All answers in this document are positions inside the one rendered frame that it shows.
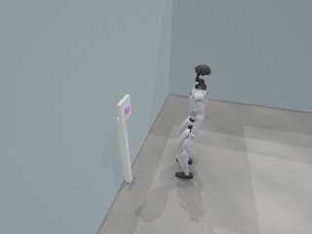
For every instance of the panel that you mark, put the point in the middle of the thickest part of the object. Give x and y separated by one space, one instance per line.
123 136

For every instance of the robot left foot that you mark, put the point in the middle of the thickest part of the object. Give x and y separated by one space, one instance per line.
183 175

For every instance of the button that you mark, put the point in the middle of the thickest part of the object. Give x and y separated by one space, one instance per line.
127 109

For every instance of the left robot hand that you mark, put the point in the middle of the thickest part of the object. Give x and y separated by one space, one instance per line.
188 143

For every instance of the left robot forearm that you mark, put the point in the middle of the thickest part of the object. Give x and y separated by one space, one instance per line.
197 124

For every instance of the left robot upper arm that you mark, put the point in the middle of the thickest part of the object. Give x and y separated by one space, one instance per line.
199 102

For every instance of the humanoid robot torso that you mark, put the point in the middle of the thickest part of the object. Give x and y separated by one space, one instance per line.
192 106

